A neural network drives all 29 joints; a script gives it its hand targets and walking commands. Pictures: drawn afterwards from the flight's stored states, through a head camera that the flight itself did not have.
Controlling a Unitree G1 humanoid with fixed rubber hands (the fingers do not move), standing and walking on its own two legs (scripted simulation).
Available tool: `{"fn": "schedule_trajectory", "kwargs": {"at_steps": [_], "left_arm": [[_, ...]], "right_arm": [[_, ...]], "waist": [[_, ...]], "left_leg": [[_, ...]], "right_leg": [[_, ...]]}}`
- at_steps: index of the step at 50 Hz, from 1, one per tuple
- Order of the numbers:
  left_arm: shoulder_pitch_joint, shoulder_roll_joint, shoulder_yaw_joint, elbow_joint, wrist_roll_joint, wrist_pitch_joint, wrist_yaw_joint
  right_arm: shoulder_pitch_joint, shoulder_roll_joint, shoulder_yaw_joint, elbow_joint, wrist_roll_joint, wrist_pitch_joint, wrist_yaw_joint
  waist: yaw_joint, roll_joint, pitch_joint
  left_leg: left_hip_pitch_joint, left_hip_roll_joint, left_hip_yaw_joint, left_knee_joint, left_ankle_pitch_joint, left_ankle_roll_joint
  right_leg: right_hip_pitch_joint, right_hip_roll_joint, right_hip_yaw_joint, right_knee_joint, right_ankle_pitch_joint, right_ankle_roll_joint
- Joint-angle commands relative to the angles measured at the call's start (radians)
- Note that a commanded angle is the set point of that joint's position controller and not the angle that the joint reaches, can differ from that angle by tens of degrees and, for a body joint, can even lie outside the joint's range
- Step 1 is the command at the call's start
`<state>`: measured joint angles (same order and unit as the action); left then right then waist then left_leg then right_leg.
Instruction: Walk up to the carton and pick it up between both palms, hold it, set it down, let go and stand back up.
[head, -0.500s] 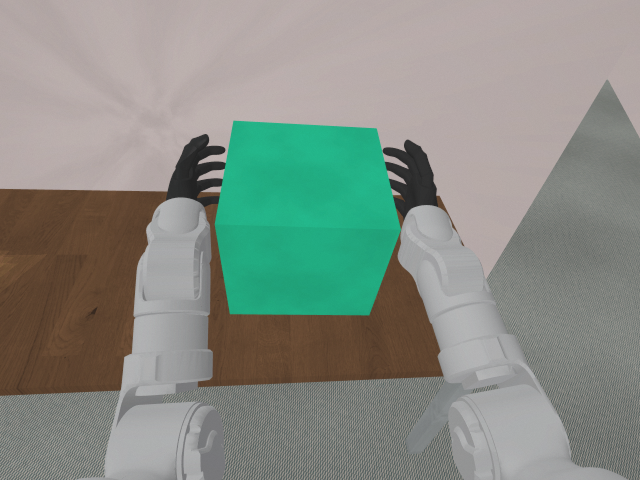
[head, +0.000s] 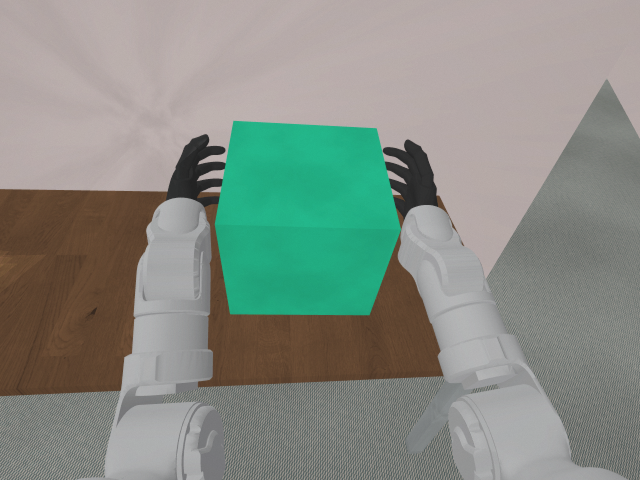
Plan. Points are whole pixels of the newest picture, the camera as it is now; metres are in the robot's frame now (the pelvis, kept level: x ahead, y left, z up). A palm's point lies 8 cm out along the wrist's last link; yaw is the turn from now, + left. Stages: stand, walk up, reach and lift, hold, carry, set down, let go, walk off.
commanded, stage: hold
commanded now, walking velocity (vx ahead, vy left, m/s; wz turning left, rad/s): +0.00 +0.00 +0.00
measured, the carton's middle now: (303, 221) +0.38 +0.00 +0.14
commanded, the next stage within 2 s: set down in 0.26 s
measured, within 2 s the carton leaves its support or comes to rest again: neither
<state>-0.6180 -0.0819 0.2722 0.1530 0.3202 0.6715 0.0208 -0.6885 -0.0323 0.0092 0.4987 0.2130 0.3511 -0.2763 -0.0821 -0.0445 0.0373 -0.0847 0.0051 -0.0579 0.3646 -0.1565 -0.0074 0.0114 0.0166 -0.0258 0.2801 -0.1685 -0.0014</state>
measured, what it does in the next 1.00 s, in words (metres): stands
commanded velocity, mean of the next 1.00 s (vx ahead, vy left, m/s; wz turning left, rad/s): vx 0.00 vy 0.00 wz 0.00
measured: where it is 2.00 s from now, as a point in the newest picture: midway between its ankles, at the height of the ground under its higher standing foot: outside the picture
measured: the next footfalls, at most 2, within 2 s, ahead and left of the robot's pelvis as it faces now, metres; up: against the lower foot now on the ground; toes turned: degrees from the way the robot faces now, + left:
none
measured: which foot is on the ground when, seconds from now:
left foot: down 0.00-1.00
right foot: down 0.00-1.00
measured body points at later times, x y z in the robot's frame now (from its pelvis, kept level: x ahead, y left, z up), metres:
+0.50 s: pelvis +0.00 +0.00 +0.00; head -0.04 +0.03 +0.45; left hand +0.38 +0.14 +0.19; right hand +0.38 -0.13 +0.19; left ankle +0.04 +0.12 -0.75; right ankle +0.00 -0.12 -0.75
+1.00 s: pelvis +0.00 +0.00 +0.00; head -0.01 +0.04 +0.45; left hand +0.39 +0.14 +0.13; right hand +0.38 -0.13 +0.13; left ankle +0.04 +0.12 -0.75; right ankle +0.00 -0.12 -0.75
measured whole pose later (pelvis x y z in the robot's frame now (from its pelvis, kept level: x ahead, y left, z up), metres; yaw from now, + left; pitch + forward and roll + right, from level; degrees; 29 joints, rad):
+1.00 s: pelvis +0.00 +0.00 +0.00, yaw -1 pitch -6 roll -1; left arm -0.56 -0.12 0.28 0.35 0.37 0.35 0.02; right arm -0.58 0.05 -0.13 0.69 0.01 -0.07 -0.19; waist -0.01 -0.08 0.07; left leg -0.09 0.01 -0.03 0.33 -0.14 0.00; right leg 0.00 0.01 -0.02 0.25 -0.15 0.00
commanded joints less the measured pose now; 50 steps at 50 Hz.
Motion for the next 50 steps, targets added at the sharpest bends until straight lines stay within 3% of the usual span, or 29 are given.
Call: {"fn": "schedule_trajectory", "kwargs": {"at_steps": [1,13,16,23,30,37,42,50], "left_arm": [[-0.614,-0.631,-0.557,-0.067,-0.171,-0.044,-0.128],[-0.614,-0.631,-0.557,-0.068,-0.170,-0.044,-0.129],[-0.625,-0.617,-0.545,-0.092,-0.161,-0.080,-0.145],[-0.565,-0.569,-0.427,0.042,-0.072,-0.145,-0.195],[-0.499,-0.566,-0.396,0.093,-0.028,-0.226,-0.218],[-0.488,-0.591,-0.478,0.058,-0.052,-0.296,-0.184],[-0.495,-0.594,-0.502,0.073,-0.062,-0.340,-0.150],[-0.491,-0.594,-0.453,0.148,-0.043,-0.393,-0.129]], "right_arm": [[-0.825,0.651,0.376,-0.341,0.079,-0.089,0.102],[-0.824,0.651,0.376,-0.340,0.079,-0.090,0.103],[-0.834,0.665,0.394,-0.386,0.069,-0.125,0.115],[-0.755,0.619,0.271,-0.220,-0.063,-0.230,0.152],[-0.693,0.580,0.212,-0.151,-0.167,-0.384,0.185],[-0.689,0.564,0.239,-0.183,-0.188,-0.485,0.194],[-0.671,0.566,0.237,-0.151,-0.203,-0.509,0.206],[-0.633,0.586,0.201,-0.052,-0.233,-0.521,0.226]], "waist": [[-0.009,0.069,-0.457],[-0.009,0.069,-0.456],[0.016,0.066,-0.522],[0.027,0.050,-0.354],[0.026,0.045,-0.341],[0.027,0.067,-0.433],[0.041,0.078,-0.464],[0.069,0.073,-0.470]], "left_leg": [[0.213,-0.045,0.038,-0.003,0.248,-0.028],[0.214,-0.045,0.038,-0.003,0.248,-0.028],[0.233,-0.044,0.049,0.000,0.315,-0.015],[0.173,-0.037,0.083,-0.069,0.138,0.006],[0.207,-0.032,0.106,-0.063,0.210,-0.004],[0.248,-0.021,0.103,-0.019,0.325,-0.028],[0.232,-0.013,0.102,-0.022,0.296,-0.032],[0.190,-0.012,0.113,-0.042,0.261,-0.025]], "right_leg": [[0.005,0.048,-0.033,-0.029,0.192,0.059],[0.006,0.048,-0.033,-0.029,0.193,0.059],[0.056,0.048,-0.039,-0.017,0.269,0.074],[0.039,0.026,-0.056,-0.051,0.111,0.064],[0.071,0.025,-0.085,-0.050,0.165,0.051],[0.063,0.030,-0.097,-0.039,0.236,0.035],[0.033,0.027,-0.093,-0.042,0.200,0.028],[0.034,0.022,-0.080,-0.044,0.196,0.029]]}}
